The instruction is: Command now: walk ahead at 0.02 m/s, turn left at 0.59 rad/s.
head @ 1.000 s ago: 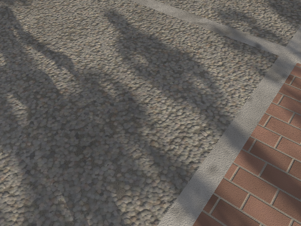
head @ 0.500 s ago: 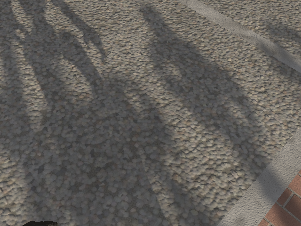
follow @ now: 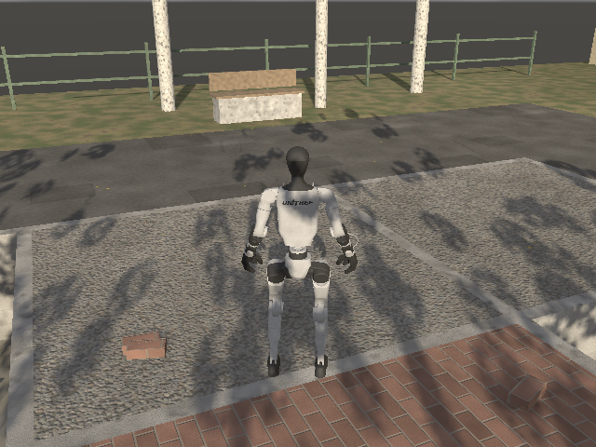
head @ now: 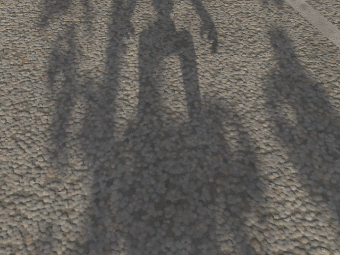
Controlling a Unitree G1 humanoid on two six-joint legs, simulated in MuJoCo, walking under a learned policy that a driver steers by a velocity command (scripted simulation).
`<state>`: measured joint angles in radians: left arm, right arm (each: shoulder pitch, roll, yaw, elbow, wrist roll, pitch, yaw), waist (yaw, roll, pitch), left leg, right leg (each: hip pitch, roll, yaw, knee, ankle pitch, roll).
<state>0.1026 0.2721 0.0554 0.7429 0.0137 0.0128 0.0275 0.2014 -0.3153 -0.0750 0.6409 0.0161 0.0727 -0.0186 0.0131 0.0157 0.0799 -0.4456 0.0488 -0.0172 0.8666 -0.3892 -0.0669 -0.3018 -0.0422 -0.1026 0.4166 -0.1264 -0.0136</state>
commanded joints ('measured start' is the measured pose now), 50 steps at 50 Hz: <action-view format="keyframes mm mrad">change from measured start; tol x16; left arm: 1 -36 196 55 -58 -14 -7 -3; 25 -130 116 22 -49 -38 -110 -67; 32 330 320 80 67 -17 -124 -59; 50 299 180 23 103 -33 -80 -22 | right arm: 1 29 -91 -26 -74 -1 -10 15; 6 113 -297 -83 -81 -26 -20 1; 32 162 -29 16 -21 -6 -139 3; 50 -215 -16 19 -89 -6 -180 65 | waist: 1 -5 -183 -185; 4 -52 -124 -175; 6 -38 315 -101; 30 34 73 -110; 32 79 -344 -267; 36 40 -98 -57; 50 57 -91 -2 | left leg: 1 95 -5 46 -120 33 32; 4 288 -45 55 -393 212 115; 6 371 331 -528 -560 538 380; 10 355 202 -421 -657 -178 285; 26 339 191 -316 -670 41 289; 30 224 105 -232 -447 256 218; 32 -221 -113 -55 157 -142 97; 34 -385 -20 -112 322 -73 102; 50 -127 -19 19 -360 490 91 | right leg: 1 144 -266 161 -111 156 -207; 4 46 -218 74 38 15 -89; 6 -385 42 -13 489 -514 87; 8 -417 7 171 662 -397 41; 15 -391 -6 134 434 -21 51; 29 12 33 75 31 -17 -25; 33 541 -331 765 -174 -428 -256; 42 242 -158 275 -274 210 -205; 50 297 -161 178 -211 389 -146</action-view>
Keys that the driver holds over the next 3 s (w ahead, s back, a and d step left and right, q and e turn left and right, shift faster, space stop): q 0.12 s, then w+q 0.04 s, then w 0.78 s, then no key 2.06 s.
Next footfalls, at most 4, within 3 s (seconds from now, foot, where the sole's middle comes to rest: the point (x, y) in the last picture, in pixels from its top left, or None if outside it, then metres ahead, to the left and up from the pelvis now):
0.08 left None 0.04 0.13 -0.78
0.60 right None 0.25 -0.08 -0.78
1.08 left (126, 227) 0.54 0.21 -0.78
1.44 right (188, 220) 0.57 -0.03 -0.78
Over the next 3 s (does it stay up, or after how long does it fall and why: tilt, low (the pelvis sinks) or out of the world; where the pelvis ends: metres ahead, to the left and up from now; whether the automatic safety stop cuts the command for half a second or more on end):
stays up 0.52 0.09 0.00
